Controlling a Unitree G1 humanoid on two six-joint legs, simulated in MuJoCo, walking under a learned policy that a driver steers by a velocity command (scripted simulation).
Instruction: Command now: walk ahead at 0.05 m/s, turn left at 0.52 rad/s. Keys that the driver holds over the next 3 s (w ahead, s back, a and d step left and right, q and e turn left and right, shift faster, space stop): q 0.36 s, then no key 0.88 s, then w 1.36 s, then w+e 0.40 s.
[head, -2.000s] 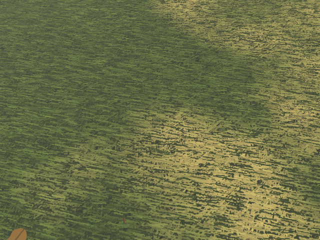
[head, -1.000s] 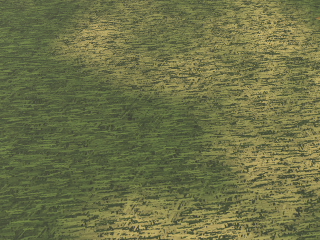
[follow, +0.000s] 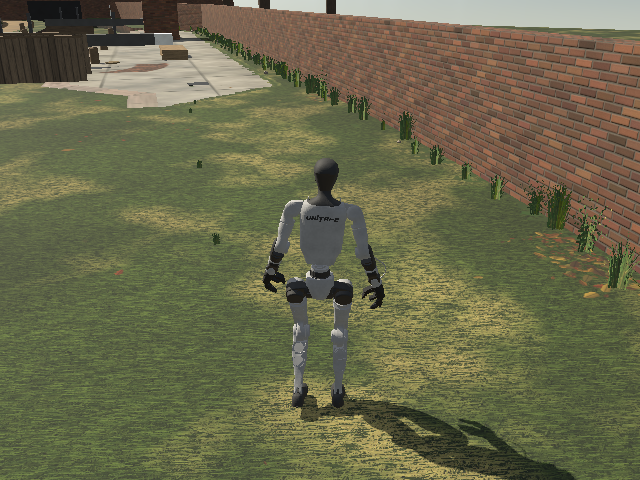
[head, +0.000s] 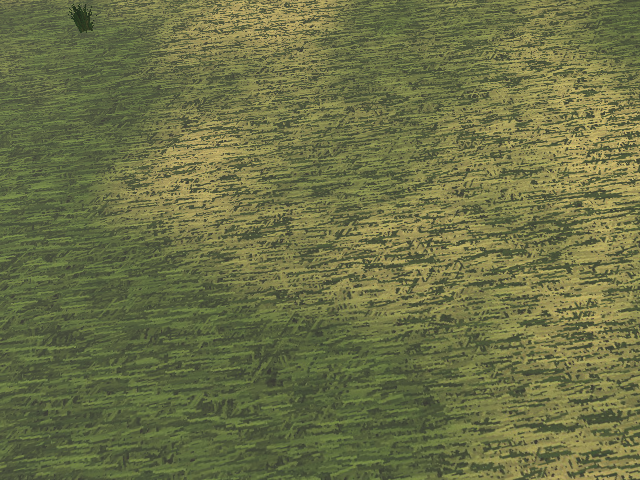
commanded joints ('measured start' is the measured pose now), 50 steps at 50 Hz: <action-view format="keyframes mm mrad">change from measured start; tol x16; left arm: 1 -12 116 27 -75 9 -1 10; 50 84 104 15 119 -5 3 -17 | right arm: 1 78 -83 -26 -38 -7 25 15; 16 -18 -52 5 -136 15 29 56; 19 37 -296 -49 -150 -9 4 31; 24 -112 -93 9 -160 9 -6 6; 50 -26 -32 56 110 8 -33 -10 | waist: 1 -4 -184 -76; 16 21 -189 -121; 19 -9 267 -17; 41 0 -155 -72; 50 42 -61 -17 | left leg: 1 -101 60 16 193 55 -43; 16 212 72 155 -453 191 16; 18 363 317 -249 -730 330 82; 19 246 508 -472 -722 609 237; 26 309 279 -135 -665 794 187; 38 191 264 -197 -597 631 142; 41 222 101 -73 -616 312 47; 50 226 141 -98 -670 413 29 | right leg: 1 129 -255 185 -198 394 -149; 16 89 -307 -16 -48 196 -90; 19 -329 -14 -76 430 -452 90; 25 -203 -36 23 578 -166 78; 35 -2 -7 19 161 -227 51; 39 298 -100 125 -203 116 17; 50 169 -117 149 -192 53 -12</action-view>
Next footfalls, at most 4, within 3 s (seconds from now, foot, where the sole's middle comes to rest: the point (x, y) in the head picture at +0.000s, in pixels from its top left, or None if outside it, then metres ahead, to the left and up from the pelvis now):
0.36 left None -0.01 0.12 -0.78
0.78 right None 0.04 -0.08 -0.78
1.56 left None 0.03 0.15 -0.78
2.02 right None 0.41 0.11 -0.78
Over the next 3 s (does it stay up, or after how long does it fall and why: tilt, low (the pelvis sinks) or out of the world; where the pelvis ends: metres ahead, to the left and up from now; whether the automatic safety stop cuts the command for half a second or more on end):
stays up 0.73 0.31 0.00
